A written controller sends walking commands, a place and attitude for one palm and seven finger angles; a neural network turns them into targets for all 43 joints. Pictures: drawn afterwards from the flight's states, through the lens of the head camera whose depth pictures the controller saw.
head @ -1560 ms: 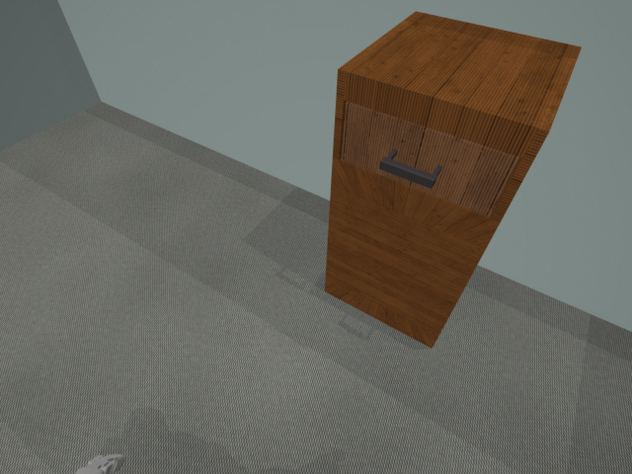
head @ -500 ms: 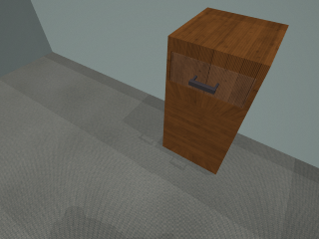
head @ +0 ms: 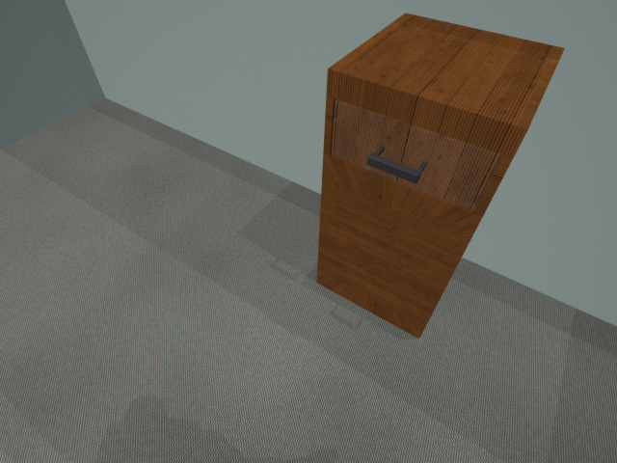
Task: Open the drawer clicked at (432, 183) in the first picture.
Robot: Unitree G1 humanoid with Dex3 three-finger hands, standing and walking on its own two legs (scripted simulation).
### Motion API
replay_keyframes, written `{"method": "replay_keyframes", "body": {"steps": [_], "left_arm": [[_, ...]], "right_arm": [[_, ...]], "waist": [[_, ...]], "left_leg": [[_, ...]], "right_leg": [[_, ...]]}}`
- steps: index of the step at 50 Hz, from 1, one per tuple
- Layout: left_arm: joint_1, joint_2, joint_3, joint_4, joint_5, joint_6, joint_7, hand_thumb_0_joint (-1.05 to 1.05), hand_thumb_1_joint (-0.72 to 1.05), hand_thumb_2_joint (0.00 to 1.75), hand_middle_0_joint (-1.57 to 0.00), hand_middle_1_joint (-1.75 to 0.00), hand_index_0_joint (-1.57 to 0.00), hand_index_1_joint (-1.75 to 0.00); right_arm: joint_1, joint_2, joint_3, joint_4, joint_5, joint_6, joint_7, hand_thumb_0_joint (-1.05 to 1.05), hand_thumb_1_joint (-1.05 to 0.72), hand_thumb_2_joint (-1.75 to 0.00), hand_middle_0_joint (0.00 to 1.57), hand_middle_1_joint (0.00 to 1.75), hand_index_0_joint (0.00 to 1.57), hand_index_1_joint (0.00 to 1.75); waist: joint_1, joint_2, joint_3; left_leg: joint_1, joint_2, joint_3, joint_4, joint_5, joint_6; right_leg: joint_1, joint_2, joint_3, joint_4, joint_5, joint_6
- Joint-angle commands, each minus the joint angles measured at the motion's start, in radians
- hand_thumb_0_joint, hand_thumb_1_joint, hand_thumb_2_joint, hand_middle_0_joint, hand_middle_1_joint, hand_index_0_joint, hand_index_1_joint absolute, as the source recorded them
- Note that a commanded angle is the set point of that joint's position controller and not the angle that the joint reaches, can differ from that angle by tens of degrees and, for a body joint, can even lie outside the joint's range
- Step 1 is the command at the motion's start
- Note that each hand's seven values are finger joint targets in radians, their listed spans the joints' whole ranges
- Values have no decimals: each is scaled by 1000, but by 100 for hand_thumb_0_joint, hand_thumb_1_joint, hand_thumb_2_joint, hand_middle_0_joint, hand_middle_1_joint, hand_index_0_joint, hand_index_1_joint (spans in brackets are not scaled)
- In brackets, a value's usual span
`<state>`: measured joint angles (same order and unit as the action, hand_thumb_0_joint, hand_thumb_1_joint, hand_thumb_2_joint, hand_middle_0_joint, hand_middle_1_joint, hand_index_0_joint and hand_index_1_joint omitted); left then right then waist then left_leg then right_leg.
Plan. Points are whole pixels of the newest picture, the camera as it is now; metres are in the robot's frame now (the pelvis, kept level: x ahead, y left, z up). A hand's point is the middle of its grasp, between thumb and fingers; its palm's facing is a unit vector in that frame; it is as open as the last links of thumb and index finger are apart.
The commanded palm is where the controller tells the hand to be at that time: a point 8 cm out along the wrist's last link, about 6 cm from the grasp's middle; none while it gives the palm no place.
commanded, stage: turn to face it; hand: left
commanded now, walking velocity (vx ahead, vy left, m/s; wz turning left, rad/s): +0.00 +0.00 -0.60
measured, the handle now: (397, 162) +0.76 -0.16 -0.06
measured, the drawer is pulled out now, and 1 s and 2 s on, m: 0.00 0.00 0.00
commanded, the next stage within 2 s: take the last steps up to it in 0.92 s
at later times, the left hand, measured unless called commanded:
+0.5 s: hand out of the picture +0.05 +0.15 -0.17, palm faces -0.17 -0.95 -0.25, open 7.4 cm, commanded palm none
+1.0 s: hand out of the picture +0.13 +0.19 -0.18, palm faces -0.37 -0.90 -0.22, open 7.4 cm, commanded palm none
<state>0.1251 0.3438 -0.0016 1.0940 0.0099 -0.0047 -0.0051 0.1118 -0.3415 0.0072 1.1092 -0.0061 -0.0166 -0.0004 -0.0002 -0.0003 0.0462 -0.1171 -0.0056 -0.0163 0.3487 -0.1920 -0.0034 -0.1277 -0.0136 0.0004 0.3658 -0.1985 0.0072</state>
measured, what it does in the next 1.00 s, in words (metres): steps on the spot, turning right: left foot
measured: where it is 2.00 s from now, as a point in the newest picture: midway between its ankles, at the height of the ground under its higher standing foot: outside the picture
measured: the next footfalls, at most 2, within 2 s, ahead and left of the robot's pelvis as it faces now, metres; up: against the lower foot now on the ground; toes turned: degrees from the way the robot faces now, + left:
left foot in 0.86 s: +0.04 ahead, +0.12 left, +0.00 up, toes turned -23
right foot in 1.22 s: -0.07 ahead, -0.10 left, +0.00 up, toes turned -34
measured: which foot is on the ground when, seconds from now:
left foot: down 0.00-0.36, up 0.38-0.84, down 0.86-1.00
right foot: down 0.00-0.86, up 0.88-1.00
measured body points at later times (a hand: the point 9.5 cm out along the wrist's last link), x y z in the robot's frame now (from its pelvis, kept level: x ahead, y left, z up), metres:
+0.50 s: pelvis -0.03 -0.03 -0.01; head +0.01 -0.06 +0.43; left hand +0.06 +0.20 -0.15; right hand +0.00 -0.29 -0.18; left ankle -0.01 +0.12 -0.68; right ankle -0.01 -0.11 -0.75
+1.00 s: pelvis -0.03 +0.03 -0.01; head +0.00 +0.04 +0.44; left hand +0.15 +0.24 -0.16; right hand -0.08 -0.22 -0.14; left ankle +0.00 +0.13 -0.75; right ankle -0.07 -0.09 -0.68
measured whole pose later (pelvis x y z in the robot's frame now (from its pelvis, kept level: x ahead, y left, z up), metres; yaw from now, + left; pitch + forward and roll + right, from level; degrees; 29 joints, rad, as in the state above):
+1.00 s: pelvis -0.03 +0.03 -0.01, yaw -26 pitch +0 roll -1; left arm 0.21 0.27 0.09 0.92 0.03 0.06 -0.01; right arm 0.23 -0.18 -0.01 0.94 -0.02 0.01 -0.04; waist 0.01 -0.05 0.03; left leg -0.20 0.01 0.05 0.47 -0.28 0.02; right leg -0.51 0.05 0.07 1.03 -0.38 0.04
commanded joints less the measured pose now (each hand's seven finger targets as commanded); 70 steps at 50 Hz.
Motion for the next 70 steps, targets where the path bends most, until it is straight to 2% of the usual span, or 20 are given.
{"method": "replay_keyframes", "body": {"steps": [1,8,13,16,17,18,19,22,34,40,41,43,47,51,55,59,60,61,62,70], "left_arm": [[-43,200,41,-73,2,-18,16,0,90,90,-20,-30,-20,-30],[43,91,47,-144,8,41,12,0,90,90,-20,-30,-20,-30],[88,33,66,-203,8,54,-1,0,90,90,-20,-30,-20,-30],[192,15,81,-195,11,42,-8,0,90,90,-20,-30,-20,-30],[238,83,94,-190,20,26,-2,0,90,90,-20,-30,-20,-30],[242,169,108,-202,21,15,12,0,90,90,-20,-30,-20,-30],[255,139,110,-204,8,19,22,0,90,90,-20,-30,-20,-30],[119,72,101,-241,8,19,25,0,90,90,-20,-30,-20,-30],[192,51,112,-223,18,24,22,0,90,90,-20,-30,-20,-30],[100,59,112,-246,14,37,22,0,90,90,-20,-30,-20,-30],[86,29,106,-260,9,38,20,0,90,90,-20,-30,-20,-30],[90,-31,97,-290,9,39,8,0,90,90,-20,-30,-20,-30],[137,-23,107,-225,21,50,-8,0,90,90,-20,-30,-20,-30],[61,-58,81,-234,11,53,-8,0,90,90,-20,-30,-20,-30],[10,-87,62,-234,17,36,-18,0,90,90,-20,-30,-20,-30],[137,-87,65,-161,15,5,-17,0,90,90,-20,-30,-20,-30],[201,-37,73,-128,16,-8,-7,0,90,90,-20,-30,-20,-30],[295,52,92,-92,19,-17,7,0,90,90,-20,-30,-20,-30],[370,75,100,-71,6,-21,18,0,90,90,-20,-30,-20,-30],[255,-44,69,-58,18,-58,26,0,90,90,-20,-30,-20,-30]], "right_arm": [[-39,-202,-47,-62,-2,-17,-17,0,-90,-90,20,30,20,30],[47,-107,-63,-130,-7,22,-31,0,-90,-90,20,30,20,30],[22,-121,-92,-197,-11,18,-32,0,-90,-90,20,30,20,30],[-14,-103,-98,-219,-15,24,-32,0,-90,-90,20,30,20,30],[-1,-64,-96,-231,-6,34,-28,0,-90,-90,20,30,20,30],[-9,11,-80,-275,-2,35,-21,0,-90,-90,20,30,20,30],[-24,-25,-86,-265,-3,46,-29,0,-90,-90,20,30,20,30],[7,-8,-92,-230,-10,40,-21,0,-90,-90,20,30,20,30],[8,39,-82,-233,-5,33,-32,0,-90,-90,20,30,20,30],[170,41,-76,-201,6,13,-43,0,-90,-90,20,30,20,30],[208,13,-78,-192,6,4,-47,0,-90,-90,20,30,20,30],[160,-112,-96,-240,-15,10,-45,0,-90,-90,20,30,20,30],[43,-11,-64,-255,-20,-1,-49,0,-90,-90,20,30,20,30],[151,-11,-71,-204,-23,0,-48,0,-90,-90,20,30,20,30],[250,-37,-81,-144,-30,-1,-39,0,-90,-90,20,30,20,30],[252,-13,-72,-104,-22,-2,-29,0,-90,-90,20,30,20,30],[256,33,-62,-106,-12,-9,-22,0,-90,-90,20,30,20,30],[227,96,-43,-136,-8,-17,-16,0,-90,-90,20,30,20,30],[132,43,-56,-170,-23,-12,-12,0,-90,-90,20,30,20,30],[157,118,-73,-126,-20,4,24,0,-90,-90,20,30,20,30]], "waist": [[-3,-2,-64],[-7,38,-51],[9,197,-59],[65,114,-68],[81,-122,-74],[66,-359,-35],[81,-238,-61],[14,-92,-51],[45,-121,-117],[-28,-133,-139],[-46,-66,-143],[-30,268,-39],[41,146,-18],[-15,158,-17],[-58,175,-27],[10,99,-40],[35,-3,-57],[74,-255,-50],[118,-234,-31],[3,-134,108]], "left_leg": [[20,128,-73,-36,147,24],[-13,187,-28,40,65,32],[-60,367,-98,-4,216,165],[-155,297,45,215,229,86],[-258,178,132,465,9,-1],[-472,34,126,691,-387,-57],[-425,57,-16,761,-358,-40],[-427,87,-27,797,-200,-49],[-349,39,4,512,-218,-53],[-39,8,19,104,-87,-11],[81,73,-37,13,-82,15],[4,438,-404,-152,-131,166],[-126,266,-125,-74,154,147],[-21,261,-78,-15,334,169],[5,303,-111,-48,96,175],[-120,232,-52,75,-87,98],[-292,184,22,208,-163,53],[-530,61,166,429,-342,-8],[-590,85,97,568,-412,-7],[-477,139,97,569,-73,-26]], "right_leg": [[-25,-104,105,-44,163,-35],[-176,-44,121,140,167,-19],[-251,8,11,495,-264,11],[-72,-16,-19,263,-107,3],[-10,-119,161,44,103,-35],[-17,-359,549,-79,340,-154],[-69,-337,529,-110,218,-194],[-96,-232,415,-75,80,-194],[-14,-161,433,-45,165,-194],[-175,-102,436,-1,108,-125],[-284,-42,378,58,11,-82],[-501,118,90,466,-328,18],[-428,44,67,782,-183,44],[-383,12,10,586,-218,49],[-282,11,-61,373,-271,23],[13,20,-88,33,-104,-13],[208,-93,44,-25,-135,-55],[332,-319,359,-130,-195,-159],[270,-408,461,-176,-237,-228],[-46,-266,119,-213,-101,-160]]}}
